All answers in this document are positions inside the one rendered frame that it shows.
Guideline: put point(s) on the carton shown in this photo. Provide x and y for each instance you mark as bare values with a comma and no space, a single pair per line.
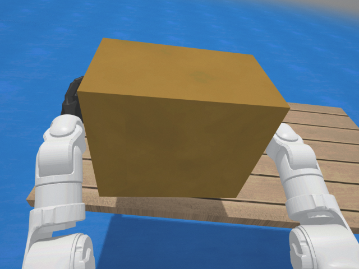
169,121

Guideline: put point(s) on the left robot hand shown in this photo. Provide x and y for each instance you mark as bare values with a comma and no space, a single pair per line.
71,103

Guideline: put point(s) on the robot right forearm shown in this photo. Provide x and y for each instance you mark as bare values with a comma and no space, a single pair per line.
308,199

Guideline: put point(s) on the table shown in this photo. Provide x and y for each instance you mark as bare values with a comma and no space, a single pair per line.
329,131

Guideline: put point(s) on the robot left upper arm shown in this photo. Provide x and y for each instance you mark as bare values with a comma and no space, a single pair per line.
72,251

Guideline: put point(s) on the robot right upper arm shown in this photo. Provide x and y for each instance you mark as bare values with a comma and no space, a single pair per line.
329,246

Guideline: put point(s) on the robot left forearm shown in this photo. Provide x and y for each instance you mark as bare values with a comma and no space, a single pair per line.
58,180

